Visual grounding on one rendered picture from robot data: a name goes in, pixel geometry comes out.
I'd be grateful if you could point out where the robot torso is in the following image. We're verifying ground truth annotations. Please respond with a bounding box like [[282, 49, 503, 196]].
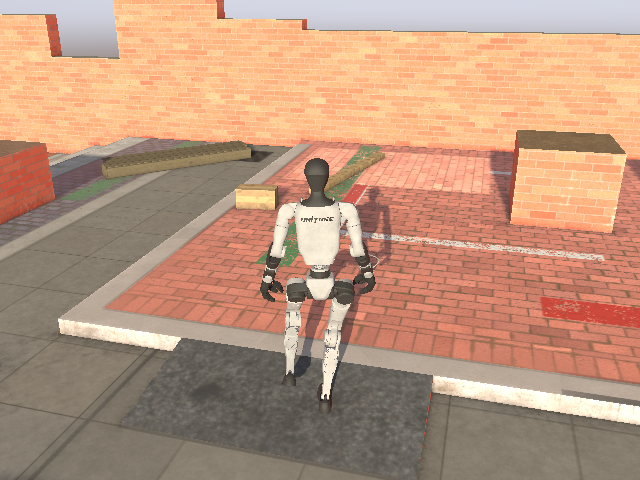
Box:
[[295, 197, 342, 300]]

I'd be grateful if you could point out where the left robot forearm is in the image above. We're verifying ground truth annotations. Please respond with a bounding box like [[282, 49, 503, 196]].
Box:
[[262, 242, 281, 283]]

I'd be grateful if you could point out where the robot left shin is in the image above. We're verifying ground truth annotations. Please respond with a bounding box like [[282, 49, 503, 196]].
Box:
[[284, 312, 299, 375]]

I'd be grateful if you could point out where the left robot upper arm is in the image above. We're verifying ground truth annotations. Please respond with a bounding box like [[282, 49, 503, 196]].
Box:
[[270, 202, 297, 258]]

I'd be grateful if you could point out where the right robot forearm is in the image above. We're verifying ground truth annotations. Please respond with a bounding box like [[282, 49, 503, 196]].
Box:
[[355, 242, 374, 278]]

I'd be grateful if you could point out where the robot right hand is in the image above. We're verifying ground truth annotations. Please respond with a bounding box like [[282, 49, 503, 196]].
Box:
[[353, 274, 376, 294]]

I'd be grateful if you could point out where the right robot upper arm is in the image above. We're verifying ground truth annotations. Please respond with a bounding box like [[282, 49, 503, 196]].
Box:
[[338, 201, 365, 257]]

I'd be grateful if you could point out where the robot left hand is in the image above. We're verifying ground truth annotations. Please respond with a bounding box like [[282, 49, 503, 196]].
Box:
[[260, 280, 284, 302]]

